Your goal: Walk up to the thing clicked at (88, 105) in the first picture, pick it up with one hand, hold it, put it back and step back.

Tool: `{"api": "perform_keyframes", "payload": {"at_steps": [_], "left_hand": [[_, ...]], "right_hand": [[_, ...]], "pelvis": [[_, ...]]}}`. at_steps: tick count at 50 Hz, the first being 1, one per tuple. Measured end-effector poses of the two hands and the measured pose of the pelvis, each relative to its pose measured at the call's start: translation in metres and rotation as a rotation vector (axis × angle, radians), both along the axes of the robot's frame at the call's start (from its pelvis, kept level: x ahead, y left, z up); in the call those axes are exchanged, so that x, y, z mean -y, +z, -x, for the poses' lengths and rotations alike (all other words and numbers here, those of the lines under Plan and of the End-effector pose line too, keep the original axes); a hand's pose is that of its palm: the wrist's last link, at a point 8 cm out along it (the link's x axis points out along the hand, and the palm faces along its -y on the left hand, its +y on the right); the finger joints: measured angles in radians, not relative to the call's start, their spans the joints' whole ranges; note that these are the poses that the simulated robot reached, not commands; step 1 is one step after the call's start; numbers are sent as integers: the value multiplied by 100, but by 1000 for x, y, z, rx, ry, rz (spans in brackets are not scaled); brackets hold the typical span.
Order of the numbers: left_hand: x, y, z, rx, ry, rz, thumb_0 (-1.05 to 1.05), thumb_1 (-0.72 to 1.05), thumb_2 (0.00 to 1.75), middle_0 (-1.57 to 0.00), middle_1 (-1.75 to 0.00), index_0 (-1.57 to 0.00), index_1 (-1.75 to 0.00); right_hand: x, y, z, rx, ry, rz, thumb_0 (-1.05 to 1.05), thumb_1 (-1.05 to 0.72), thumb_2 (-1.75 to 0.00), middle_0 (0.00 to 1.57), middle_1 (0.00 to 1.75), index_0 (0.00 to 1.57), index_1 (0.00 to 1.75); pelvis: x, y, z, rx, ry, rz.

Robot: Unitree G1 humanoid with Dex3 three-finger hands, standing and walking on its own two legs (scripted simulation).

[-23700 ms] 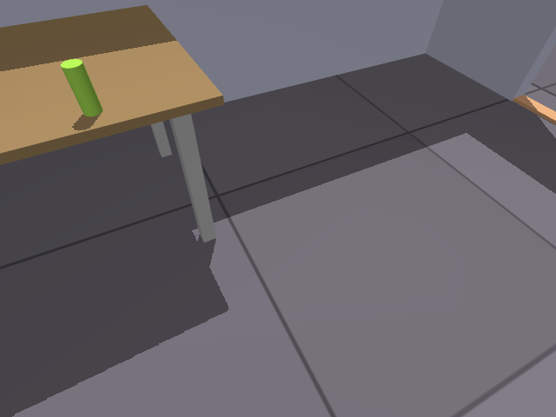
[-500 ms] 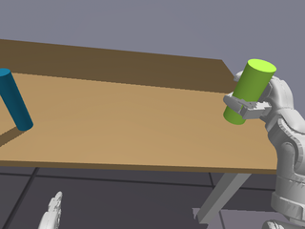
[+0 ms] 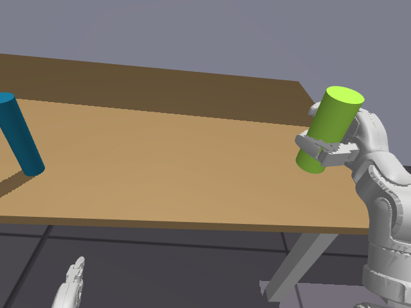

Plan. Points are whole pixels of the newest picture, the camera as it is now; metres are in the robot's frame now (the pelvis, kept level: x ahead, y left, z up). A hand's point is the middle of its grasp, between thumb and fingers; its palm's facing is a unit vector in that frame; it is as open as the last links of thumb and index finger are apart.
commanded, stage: hold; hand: right
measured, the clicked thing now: (325, 133) +0.33 -0.16 +0.26
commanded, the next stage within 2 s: crouch in 0.42 s
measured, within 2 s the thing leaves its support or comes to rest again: neither
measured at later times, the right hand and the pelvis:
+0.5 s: hand (324, 132) +0.33 -0.17 +0.26, palm faces +0.07 +1.00 -0.02, open 8.0 cm; pelvis +0.00 +0.00 +0.00, yaw +0 degrees
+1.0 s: hand (304, 148) +0.38 -0.17 +0.19, palm faces +0.12 +0.99 +0.00, open 8.0 cm; pelvis -0.01 +0.00 +0.00, yaw +1 degrees
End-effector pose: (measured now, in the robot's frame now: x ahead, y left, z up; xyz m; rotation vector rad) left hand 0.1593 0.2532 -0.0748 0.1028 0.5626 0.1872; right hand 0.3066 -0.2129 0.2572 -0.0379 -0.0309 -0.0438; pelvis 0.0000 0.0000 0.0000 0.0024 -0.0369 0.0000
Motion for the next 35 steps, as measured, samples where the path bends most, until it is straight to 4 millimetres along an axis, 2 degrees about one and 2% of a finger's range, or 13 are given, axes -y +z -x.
{"api": "perform_keyframes", "payload": {"at_steps": [5, 11, 20, 23, 29, 35], "left_hand": [[-2, 0, 6, -1, 8, -9, -2, -54, 5, -5, -5, -5, -5], [-6, 1, 11, -17, 16, -29, -2, -54, 6, -5, -5, -4, -5], [4, 3, -1, 18, -3, 0, -2, -54, 6, -5, -5, -4, -5], [4, 3, -2, 26, 0, 4, -2, -54, 6, -5, -5, -5, -5], [0, -1, 9, -9, 2, -9, -2, -53, 6, -5, -5, -5, -5], [-2, -1, 14, -25, 4, -24, -2, -53, 6, -5, -5, -5, -5]], "right_hand": [[4, -2, -4, -8, -23, -15, 0, 21, -105, 89, 119, 88, 119], [11, 7, -5, 41, -59, -5, 0, 21, -105, 89, 119, 88, 119], [-3, 1, -1, 3, 9, -5, 0, 21, -105, 89, 120, 88, 119], [0, 2, -2, -3, 0, -12, 0, 22, -105, 89, 120, 88, 119], [13, 8, -3, 26, -57, -8, 0, 22, -106, 89, 120, 88, 120], [7, 0, -12, -7, -27, -13, 0, 22, -106, 89, 120, 88, 120]], "pelvis": [[-1, 0, 2, -4, 1, 2], [-1, -1, 1, -6, 3, 2], [1, 0, 1, 1, 2, 0], [1, 0, 2, 2, 2, 1], [0, 0, 2, -4, 2, 2], [0, 0, 3, 0, 1, 1]]}}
